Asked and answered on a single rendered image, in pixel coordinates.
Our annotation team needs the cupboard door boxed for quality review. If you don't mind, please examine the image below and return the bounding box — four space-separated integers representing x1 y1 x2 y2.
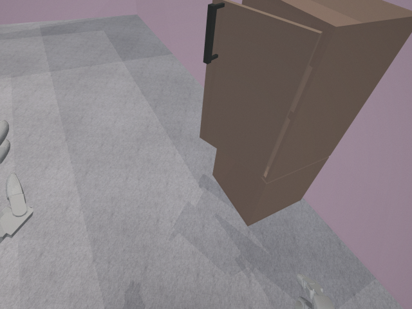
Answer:
200 0 323 177

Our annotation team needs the left robot hand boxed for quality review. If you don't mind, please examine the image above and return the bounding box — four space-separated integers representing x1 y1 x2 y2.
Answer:
0 120 33 243

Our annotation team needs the handle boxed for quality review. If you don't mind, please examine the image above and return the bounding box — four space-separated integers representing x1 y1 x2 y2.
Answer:
203 3 225 64

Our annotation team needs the right robot hand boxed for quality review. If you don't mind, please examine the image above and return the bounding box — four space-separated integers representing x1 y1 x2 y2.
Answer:
294 273 335 309

